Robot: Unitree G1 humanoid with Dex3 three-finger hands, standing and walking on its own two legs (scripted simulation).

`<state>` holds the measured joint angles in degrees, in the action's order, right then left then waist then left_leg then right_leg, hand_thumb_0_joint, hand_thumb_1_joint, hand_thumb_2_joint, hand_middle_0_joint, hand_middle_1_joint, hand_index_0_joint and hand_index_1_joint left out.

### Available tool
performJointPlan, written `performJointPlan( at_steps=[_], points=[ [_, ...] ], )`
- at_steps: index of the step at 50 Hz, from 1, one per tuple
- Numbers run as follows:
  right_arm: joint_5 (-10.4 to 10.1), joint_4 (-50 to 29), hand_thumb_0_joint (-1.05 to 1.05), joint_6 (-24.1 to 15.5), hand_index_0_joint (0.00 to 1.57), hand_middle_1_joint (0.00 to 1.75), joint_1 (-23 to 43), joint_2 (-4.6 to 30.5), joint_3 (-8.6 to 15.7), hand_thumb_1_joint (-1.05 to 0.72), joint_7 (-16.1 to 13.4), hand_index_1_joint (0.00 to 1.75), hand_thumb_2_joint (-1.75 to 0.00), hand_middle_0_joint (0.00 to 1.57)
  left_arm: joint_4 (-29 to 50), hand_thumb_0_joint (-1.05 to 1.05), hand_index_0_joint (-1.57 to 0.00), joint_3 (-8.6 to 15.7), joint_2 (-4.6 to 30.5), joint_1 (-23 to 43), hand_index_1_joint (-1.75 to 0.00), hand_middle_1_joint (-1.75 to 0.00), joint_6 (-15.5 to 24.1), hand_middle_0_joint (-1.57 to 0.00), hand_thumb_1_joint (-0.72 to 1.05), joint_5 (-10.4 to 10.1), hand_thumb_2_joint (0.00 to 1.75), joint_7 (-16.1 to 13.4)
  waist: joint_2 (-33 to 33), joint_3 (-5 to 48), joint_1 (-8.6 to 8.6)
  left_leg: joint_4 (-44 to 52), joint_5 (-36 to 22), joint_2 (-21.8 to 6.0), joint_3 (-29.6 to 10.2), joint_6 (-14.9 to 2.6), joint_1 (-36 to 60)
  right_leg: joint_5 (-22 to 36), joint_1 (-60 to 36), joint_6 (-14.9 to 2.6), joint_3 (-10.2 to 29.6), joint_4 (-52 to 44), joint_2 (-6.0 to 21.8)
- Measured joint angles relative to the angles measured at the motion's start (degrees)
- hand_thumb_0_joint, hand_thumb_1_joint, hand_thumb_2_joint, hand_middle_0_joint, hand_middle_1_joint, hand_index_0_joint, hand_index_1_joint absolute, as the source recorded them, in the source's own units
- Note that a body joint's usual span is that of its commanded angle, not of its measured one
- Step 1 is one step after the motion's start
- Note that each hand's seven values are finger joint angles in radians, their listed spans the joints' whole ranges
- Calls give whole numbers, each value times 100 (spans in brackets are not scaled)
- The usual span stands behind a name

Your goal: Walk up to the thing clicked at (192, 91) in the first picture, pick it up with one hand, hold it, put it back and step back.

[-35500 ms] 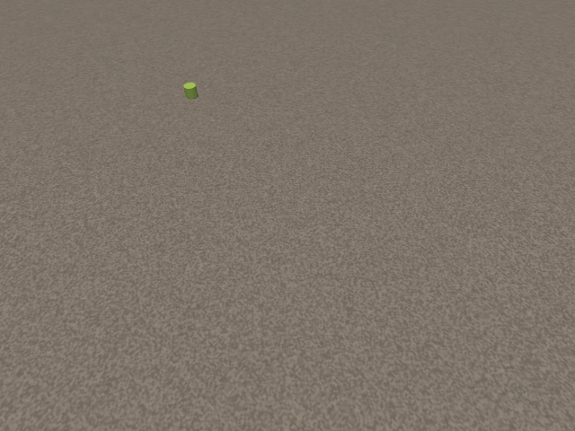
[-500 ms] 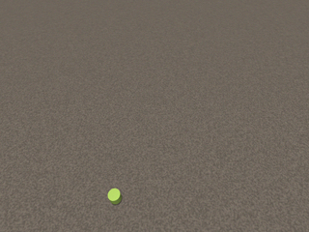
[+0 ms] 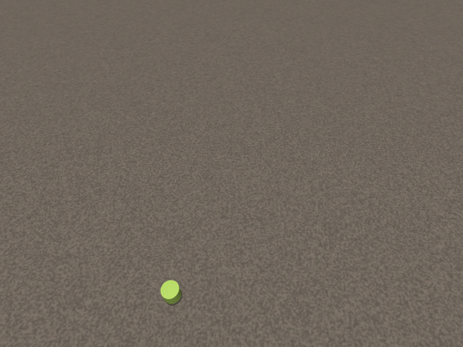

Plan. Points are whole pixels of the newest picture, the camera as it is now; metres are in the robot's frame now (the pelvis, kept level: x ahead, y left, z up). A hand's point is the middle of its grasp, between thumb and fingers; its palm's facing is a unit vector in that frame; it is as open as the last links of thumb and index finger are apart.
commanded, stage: stand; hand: left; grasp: from above
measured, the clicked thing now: (171, 292) +0.44 +0.27 -0.75
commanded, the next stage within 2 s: step back in 0.10 s
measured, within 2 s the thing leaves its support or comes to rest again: neither
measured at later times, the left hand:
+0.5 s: hand out of the picture +0.10 +0.31 -0.18, palm faces -0.02 -0.93 -0.38, open 7.4 cm
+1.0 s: hand out of the picture -0.03 +0.29 -0.15, palm faces -0.09 -0.91 -0.40, open 7.4 cm
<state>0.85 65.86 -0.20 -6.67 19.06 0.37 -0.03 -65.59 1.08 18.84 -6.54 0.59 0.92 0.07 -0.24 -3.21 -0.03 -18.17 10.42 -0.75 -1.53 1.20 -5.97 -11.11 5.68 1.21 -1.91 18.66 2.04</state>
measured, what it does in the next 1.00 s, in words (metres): walks backwards: right foot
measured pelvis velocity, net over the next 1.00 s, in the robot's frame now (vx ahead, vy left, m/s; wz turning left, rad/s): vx -0.15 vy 0.03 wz -0.09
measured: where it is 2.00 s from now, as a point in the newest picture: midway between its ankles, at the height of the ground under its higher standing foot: outside the picture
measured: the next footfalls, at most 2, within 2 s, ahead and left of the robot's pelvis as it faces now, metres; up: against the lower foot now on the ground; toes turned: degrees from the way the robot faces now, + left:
right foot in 0.82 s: -0.09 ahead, -0.08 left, +0.00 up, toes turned -2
left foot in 1.18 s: -0.18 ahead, +0.17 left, +0.00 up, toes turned -5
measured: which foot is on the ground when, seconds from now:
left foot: down 0.00-0.86, up 0.88-1.00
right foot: down 0.00-0.40, up 0.42-0.80, down 0.82-1.00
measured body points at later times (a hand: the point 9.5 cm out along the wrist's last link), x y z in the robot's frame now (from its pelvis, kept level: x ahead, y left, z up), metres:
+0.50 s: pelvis -0.05 +0.04 -0.02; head +0.03 +0.07 +0.42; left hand +0.10 +0.36 -0.16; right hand +0.01 -0.28 -0.13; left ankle -0.05 +0.14 -0.75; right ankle -0.05 -0.11 -0.70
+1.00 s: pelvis -0.15 +0.03 -0.02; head -0.09 +0.02 +0.43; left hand -0.03 +0.34 -0.13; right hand -0.07 -0.28 -0.15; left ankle -0.16 +0.17 -0.67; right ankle -0.13 -0.08 -0.75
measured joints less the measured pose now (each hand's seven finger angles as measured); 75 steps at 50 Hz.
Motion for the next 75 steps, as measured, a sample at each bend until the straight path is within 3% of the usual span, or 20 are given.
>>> performJointPlan(
  at_steps=[6,13,17,20,22,25,30,36,39,41,43,47,51,57,59,61,64,66,69,75],
  points=[
    [-13,-38,0,22,21,30,25,21,1,-91,13,30,-89,21,50,0,-20,21,9,1,-30,-30,-13,-20,90,-28,90,14,-12,-5,-3,-70,45,-8,-1,0,-54,-39,49,-8,-1,59,-7],
    [-128,-540,0,201,21,30,365,220,148,-91,46,30,-89,21,574,0,-20,203,173,237,-30,-30,-110,-20,90,-106,90,-44,-71,-550,-55,-1261,292,-17,-14,-153,-859,-187,592,-37,-4,731,-29],
    [-96,-813,0,308,21,30,349,353,251,-91,88,30,-89,21,889,0,-20,238,265,343,-30,-30,-208,-20,90,9,90,-55,45,-694,-46,-2390,1293,256,-12,-338,-1258,-308,944,22,115,1191,138],
    [-77,-972,0,267,21,30,133,423,299,-91,129,30,-89,21,1081,0,-20,233,363,413,-30,-30,-296,-20,90,20,90,-62,73,-597,-129,-2053,757,223,-6,-378,-1075,-484,1309,64,109,1680,188],
    [-9,-982,0,229,20,30,65,331,333,-91,92,30,-89,21,1182,0,-20,270,468,584,-30,-30,-364,-20,90,-17,90,-115,227,-707,-134,-2069,1092,300,12,-371,-1087,-1165,1623,-105,576,2471,-24],
    [61,-1032,0,227,21,30,-60,139,269,-91,65,30,-89,21,1347,0,-20,302,536,664,-30,-30,-407,-20,90,-40,90,-207,389,-842,-133,-1906,916,303,46,-391,-1065,-2051,1953,-250,1044,3715,-576],
    [80,-1219,0,233,21,30,-130,66,251,-90,-61,30,-89,21,1464,0,-20,233,400,481,-30,-30,-401,-20,90,-49,90,-177,311,-878,-153,-1488,564,238,159,-449,-1060,-1893,2123,-195,1104,4683,-914],
    [36,-1540,0,150,21,30,-54,31,252,-90,-121,30,-89,21,1504,0,-20,243,298,108,-30,-30,-395,-20,90,7,90,-102,228,-953,-133,-1565,473,185,423,-472,-1161,-1804,1585,-19,936,3766,-640],
    [28,-1629,0,173,21,30,-8,52,222,-90,-94,30,-89,21,1515,0,-20,274,289,-2,-30,-30,-363,-20,90,24,90,-71,187,-947,-92,-1804,510,138,544,-429,-1310,-1637,1242,-68,735,2852,-439],
    [8,-1639,0,216,21,30,26,97,211,-90,-73,30,-89,21,1498,0,-20,301,275,-72,-30,-30,-313,-20,90,48,90,-51,115,-904,-54,-2060,581,73,597,-375,-1451,-1132,946,-144,608,2064,-378],
    [-38,-1565,0,283,21,30,98,199,233,-90,-66,30,-89,21,1445,0,-20,305,146,-95,-30,-30,-269,-20,90,96,90,-41,-232,-938,-123,-2269,601,-123,400,-320,-1535,-904,839,-213,416,1890,-576],
    [-77,-1448,0,368,21,30,58,177,238,-90,-68,30,-89,21,1590,0,-20,276,154,-262,-30,-30,-249,-20,90,110,90,16,-26,-755,42,-3737,1915,504,-131,-192,-1861,-762,988,-315,558,1874,-365],
    [-124,-1456,0,303,21,30,-86,321,224,-90,-82,30,-89,21,1748,0,-20,291,103,-224,-30,-30,-277,-20,90,99,90,-30,6,-611,68,-4636,1902,829,-596,-100,-1893,-385,1138,-268,545,1504,-218],
    [-101,-1483,0,253,21,30,-221,465,221,-91,-142,30,-89,21,2149,0,-20,279,145,16,-30,-30,-274,-20,90,119,90,-71,-39,-707,16,-2984,1852,428,-375,-24,-1149,-118,1524,-165,304,1571,-171],
    [-53,-1483,0,197,21,30,-250,423,234,-91,-131,30,-89,21,2227,0,-20,266,229,109,-30,-30,-313,-20,90,76,90,-55,53,-777,-34,-1931,1199,314,-196,-101,-799,-155,1692,-102,213,1838,-101],
    [43,-1437,0,176,20,30,-198,215,237,-91,-104,30,-89,21,2195,0,-20,301,367,188,-30,-30,-393,-20,90,33,90,-53,462,-938,67,-1767,900,511,13,-221,-691,-267,1798,-120,486,2149,26],
    [120,-1492,0,167,21,30,-277,119,170,-91,0,30,-89,21,2006,0,-20,330,341,87,-30,-30,-505,-20,90,38,90,-87,367,-801,-44,-1795,795,315,-109,-293,-843,-1669,2074,-153,843,3489,-569],
    [145,-1503,0,168,21,30,-303,76,146,-90,-6,30,-89,21,1928,0,-20,346,343,-20,-30,-30,-520,-20,90,9,90,-69,302,-695,-55,-1564,583,173,-160,-283,-877,-1802,2190,-180,999,4426,-866],
    [123,-1569,0,155,21,30,-241,49,150,-90,-33,30,-89,21,1910,0,-20,394,385,-226,-30,-30,-477,-20,90,-6,90,-28,309,-599,60,-1278,288,43,-63,-250,-981,-1657,2139,-134,1156,5093,-973],
    [63,-1902,0,97,21,30,38,85,189,-90,-80,30,-89,21,1803,0,-20,457,489,-472,-30,-30,-468,-20,90,38,90,-27,319,-742,155,-1394,9,-119,136,-204,-1373,-1784,1426,98,1077,4061,-612]
  ],
)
